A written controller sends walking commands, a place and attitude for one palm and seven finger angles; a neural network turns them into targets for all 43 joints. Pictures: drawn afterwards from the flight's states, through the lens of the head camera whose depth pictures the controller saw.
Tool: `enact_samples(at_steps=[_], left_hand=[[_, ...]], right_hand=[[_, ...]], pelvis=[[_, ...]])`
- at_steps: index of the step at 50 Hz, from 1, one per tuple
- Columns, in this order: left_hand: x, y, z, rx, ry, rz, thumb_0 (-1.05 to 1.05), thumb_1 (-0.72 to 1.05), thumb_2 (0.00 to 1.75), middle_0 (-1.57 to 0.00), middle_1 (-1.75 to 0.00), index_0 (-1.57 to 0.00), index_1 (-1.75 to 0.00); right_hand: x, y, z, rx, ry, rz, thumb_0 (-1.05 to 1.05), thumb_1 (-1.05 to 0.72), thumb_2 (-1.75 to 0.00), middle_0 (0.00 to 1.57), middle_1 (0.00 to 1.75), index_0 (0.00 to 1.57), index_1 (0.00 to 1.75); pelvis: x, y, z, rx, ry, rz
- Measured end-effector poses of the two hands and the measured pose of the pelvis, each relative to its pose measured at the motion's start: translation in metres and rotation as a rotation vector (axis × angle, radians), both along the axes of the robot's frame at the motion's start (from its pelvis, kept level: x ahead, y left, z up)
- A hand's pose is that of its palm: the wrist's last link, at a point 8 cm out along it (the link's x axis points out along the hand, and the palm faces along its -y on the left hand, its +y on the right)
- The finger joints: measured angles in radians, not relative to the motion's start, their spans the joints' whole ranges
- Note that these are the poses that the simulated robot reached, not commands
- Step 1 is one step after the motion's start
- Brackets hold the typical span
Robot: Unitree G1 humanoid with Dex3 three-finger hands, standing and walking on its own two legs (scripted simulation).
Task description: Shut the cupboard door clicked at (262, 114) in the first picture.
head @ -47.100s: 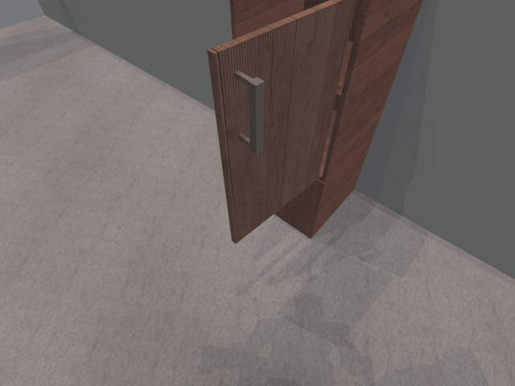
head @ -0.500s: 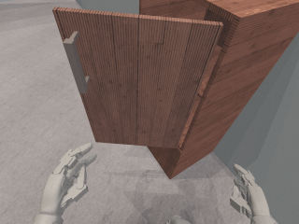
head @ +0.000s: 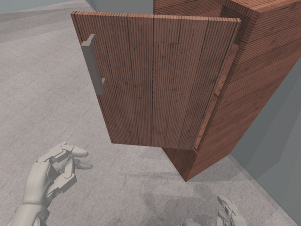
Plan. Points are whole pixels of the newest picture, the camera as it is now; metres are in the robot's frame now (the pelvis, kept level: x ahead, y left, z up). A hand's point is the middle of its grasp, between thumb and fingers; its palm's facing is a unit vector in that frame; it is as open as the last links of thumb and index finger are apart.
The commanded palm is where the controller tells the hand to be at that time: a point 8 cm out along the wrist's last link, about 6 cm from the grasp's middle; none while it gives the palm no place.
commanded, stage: raise the hand and make a fist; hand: left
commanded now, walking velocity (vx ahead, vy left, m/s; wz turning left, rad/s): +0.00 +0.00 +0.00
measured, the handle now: (96, 66) +0.48 +0.18 +0.17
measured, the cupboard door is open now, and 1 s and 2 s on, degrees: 54 54 54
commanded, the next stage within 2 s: bring the fist close to the handle in 1.06 s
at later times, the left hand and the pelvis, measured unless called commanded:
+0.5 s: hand (69, 148) +0.24 +0.18 +0.15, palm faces +0.01 -1.00 -0.08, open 3.1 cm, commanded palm +0.21 +0.23 +0.16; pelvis +0.03 -0.01 +0.03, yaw +2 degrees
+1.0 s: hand (65, 144) +0.24 +0.18 +0.17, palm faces +0.03 -1.00 -0.06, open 3.1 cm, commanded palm +0.21 +0.22 +0.18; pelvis +0.02 -0.02 +0.04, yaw +1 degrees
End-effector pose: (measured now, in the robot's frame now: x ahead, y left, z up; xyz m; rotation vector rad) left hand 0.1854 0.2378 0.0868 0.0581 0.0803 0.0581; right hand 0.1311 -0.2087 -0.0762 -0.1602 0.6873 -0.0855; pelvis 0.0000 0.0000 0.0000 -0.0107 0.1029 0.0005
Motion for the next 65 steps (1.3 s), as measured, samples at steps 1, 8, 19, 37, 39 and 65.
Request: enact_samples(at_steps=[1, 8, 19, 37, 39, 65], left_hand=[[-0.003, 0.005, 0.007, 0.016, -0.035, 0.028, 0.02, 0.90, 0.90, -0.83, -0.99, -0.83, -0.99], [0.006, -0.009, 0.019, 0.017, -0.126, -0.068, 0.02, 0.90, 0.90, -0.96, -1.13, -0.96, -1.13], [0.024, 0.005, 0.060, 0.035, -0.175, -0.005, 0.02, 0.90, 0.90, -1.16, -1.35, -1.17, -1.35], [0.043, 0.009, 0.108, 0.035, -0.212, -0.023, 0.02, 0.90, 0.90, -1.30, -1.50, -1.30, -1.49], [0.045, 0.007, 0.105, 0.016, -0.190, -0.033, 0.02, 0.90, 0.90, -1.30, -1.50, -1.30, -1.49], [0.041, 0.001, 0.081, -0.006, -0.096, -0.052, 0.02, 0.90, 0.90, -1.30, -1.50, -1.31, -1.50]], right_hand=[[0.000, -0.005, 0.001, -0.019, 0.005, 0.012, 0.01, -0.90, -0.89, 0.20, 0.30, 0.21, 0.30], [0.025, -0.031, 0.016, -0.108, -0.053, 0.058, 0.02, -0.90, -0.89, 0.20, 0.30, 0.20, 0.30], [0.082, -0.020, 0.053, -0.055, -0.223, 0.071, 0.01, -0.90, -0.89, 0.20, 0.30, 0.20, 0.30], [0.076, -0.016, 0.051, -0.020, -0.165, 0.097, 0.01, -0.90, -0.89, 0.20, 0.30, 0.20, 0.30], [0.073, -0.019, 0.051, -0.022, -0.161, 0.088, 0.01, -0.90, -0.89, 0.20, 0.30, 0.20, 0.30], [0.056, -0.014, 0.055, -0.038, -0.167, 0.074, 0.01, -0.90, -0.89, 0.20, 0.30, 0.20, 0.30]], pelvis=[[0.001, 0.000, 0.001, -0.002, -0.001, 0.005], [0.006, -0.002, 0.003, -0.012, -0.009, 0.030], [0.024, -0.012, 0.019, -0.007, -0.054, 0.027], [0.025, -0.019, 0.036, 0.003, -0.126, 0.030], [0.023, -0.018, 0.036, 0.003, -0.130, 0.027], [0.011, -0.012, 0.039, 0.007, -0.151, 0.019]])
